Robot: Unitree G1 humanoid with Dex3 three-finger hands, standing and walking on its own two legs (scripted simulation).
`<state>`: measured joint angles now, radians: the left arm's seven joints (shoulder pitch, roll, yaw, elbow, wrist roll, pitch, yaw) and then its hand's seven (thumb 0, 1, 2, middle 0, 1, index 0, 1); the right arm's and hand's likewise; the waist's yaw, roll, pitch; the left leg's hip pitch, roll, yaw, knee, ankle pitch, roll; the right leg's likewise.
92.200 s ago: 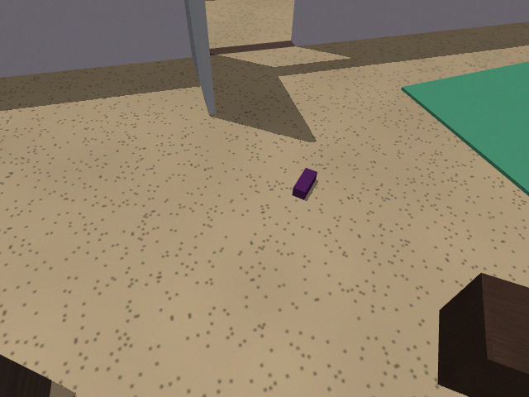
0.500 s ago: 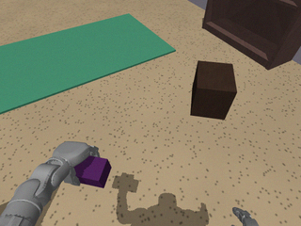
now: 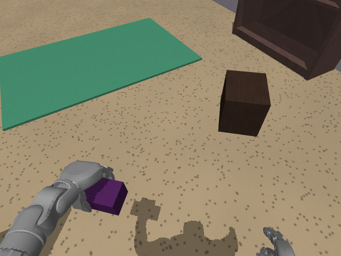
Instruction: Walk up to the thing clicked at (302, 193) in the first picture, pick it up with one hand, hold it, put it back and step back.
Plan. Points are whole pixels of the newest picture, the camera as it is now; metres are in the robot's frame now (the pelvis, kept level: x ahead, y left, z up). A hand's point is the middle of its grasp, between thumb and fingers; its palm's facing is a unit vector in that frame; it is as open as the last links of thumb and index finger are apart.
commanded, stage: hold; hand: left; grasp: from above
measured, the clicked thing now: (92, 192) +0.29 +0.22 -0.05
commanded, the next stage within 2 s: crouch in 0.60 s
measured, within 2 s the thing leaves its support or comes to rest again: neither
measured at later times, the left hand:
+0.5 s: hand (85, 189) +0.29 +0.22 -0.02, palm faces -0.48 +0.01 -0.88, open 9.3 cm
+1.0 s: hand (90, 190) +0.30 +0.22 -0.05, palm faces -0.46 +0.01 -0.89, open 9.3 cm
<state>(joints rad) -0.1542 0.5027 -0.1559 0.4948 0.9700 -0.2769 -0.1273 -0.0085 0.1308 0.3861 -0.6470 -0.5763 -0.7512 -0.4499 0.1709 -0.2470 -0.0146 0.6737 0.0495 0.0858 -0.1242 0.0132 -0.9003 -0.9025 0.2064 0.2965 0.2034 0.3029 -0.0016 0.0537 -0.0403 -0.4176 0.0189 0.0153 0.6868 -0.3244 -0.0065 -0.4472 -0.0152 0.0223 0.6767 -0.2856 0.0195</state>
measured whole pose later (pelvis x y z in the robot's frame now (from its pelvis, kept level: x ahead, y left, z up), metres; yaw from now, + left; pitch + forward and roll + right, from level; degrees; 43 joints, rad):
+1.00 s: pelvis +0.01 +0.00 -0.01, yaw +0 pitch +7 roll +0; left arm -0.23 0.49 -0.13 0.66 1.05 -0.37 -0.01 -0.01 0.15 0.37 -0.63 -0.58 -0.74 -0.45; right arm 0.16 -0.24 -0.02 0.67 0.04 0.11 -0.11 0.01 -0.90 -0.90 0.21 0.30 0.20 0.30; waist -0.01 0.03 -0.07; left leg -0.52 0.02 0.01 0.75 -0.35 -0.01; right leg -0.55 -0.02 0.02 0.74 -0.32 0.02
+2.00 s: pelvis -0.06 +0.02 -0.33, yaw -2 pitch +38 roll -7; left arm -0.92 0.65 -0.01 1.28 1.35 -0.35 0.31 -0.01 0.14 0.37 -0.65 -0.58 -0.75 -0.45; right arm 0.17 -0.23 -0.02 0.72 -0.10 0.01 0.08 0.01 -0.90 -0.90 0.21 0.30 0.21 0.30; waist -0.21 0.02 -0.15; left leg -2.08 -0.02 -0.08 2.11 -0.70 0.01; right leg -2.05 -0.02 -0.03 2.02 -0.64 0.05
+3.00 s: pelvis -0.06 +0.02 -0.41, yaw -5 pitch +35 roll -10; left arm -1.06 0.82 0.00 1.44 1.40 -0.38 0.32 -0.02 0.11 0.41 -0.67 -0.57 -0.76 -0.45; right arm 0.18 -0.26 0.10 0.69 -0.14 0.03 0.12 0.00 -0.91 -0.90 0.21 0.30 0.21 0.30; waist -0.30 -0.01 -0.04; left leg -2.31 -0.03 -0.14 2.40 -0.70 0.01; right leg -2.25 -0.01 -0.06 2.26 -0.63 0.05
